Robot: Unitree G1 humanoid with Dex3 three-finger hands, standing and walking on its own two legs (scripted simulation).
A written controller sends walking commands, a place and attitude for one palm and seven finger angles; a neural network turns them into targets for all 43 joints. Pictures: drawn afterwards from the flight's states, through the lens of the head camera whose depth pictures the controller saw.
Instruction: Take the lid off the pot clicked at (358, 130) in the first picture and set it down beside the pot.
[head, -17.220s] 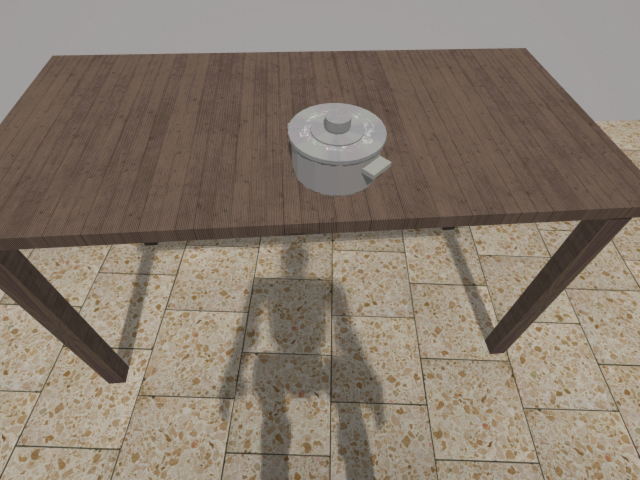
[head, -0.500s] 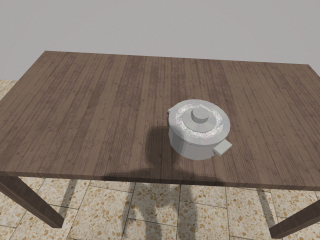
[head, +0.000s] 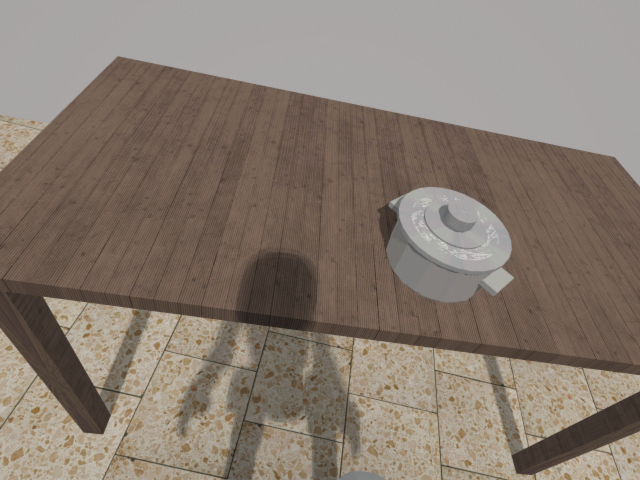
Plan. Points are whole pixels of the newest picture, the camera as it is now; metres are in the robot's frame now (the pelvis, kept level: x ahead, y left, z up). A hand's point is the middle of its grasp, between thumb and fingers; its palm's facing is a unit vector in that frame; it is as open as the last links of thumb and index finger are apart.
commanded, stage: look again from close up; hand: left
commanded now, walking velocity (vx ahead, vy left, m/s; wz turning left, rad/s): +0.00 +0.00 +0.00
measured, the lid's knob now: (460, 216) +0.49 -0.17 +0.11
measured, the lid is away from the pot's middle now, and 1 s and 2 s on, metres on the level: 0.00 0.00 0.00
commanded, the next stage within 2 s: shuffle to correct the standing spot in 0.84 s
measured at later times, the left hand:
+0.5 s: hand out of the picture +0.01 +0.19 -0.14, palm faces +0.02 -0.98 -0.18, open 7.2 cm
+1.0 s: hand out of the picture -0.04 +0.17 -0.13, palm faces +0.04 -0.99 -0.15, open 7.4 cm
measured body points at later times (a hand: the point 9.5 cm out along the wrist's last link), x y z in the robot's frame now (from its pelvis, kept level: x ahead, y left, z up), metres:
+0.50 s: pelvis +0.01 +0.02 +0.04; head +0.03 +0.03 +0.49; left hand +0.01 +0.25 -0.12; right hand -0.01 -0.19 -0.12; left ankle +0.02 +0.09 -0.70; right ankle -0.01 -0.10 -0.70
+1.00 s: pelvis +0.00 +0.02 +0.04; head +0.01 +0.03 +0.49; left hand -0.04 +0.23 -0.12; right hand +0.01 -0.20 -0.11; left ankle +0.02 +0.09 -0.70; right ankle -0.01 -0.10 -0.70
